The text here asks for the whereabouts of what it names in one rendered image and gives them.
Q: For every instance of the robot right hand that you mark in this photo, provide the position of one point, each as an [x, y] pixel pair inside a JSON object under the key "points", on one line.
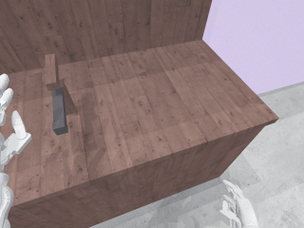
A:
{"points": [[241, 211]]}

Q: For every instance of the left robot forearm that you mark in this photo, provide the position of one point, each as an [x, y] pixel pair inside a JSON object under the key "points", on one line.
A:
{"points": [[6, 200]]}

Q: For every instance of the tap lever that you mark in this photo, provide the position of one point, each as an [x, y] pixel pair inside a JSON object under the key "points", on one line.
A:
{"points": [[59, 124]]}

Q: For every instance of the counter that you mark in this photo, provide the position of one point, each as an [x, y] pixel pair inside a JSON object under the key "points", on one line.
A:
{"points": [[151, 109]]}

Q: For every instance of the robot left hand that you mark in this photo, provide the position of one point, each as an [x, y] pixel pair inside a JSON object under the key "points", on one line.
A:
{"points": [[17, 141]]}

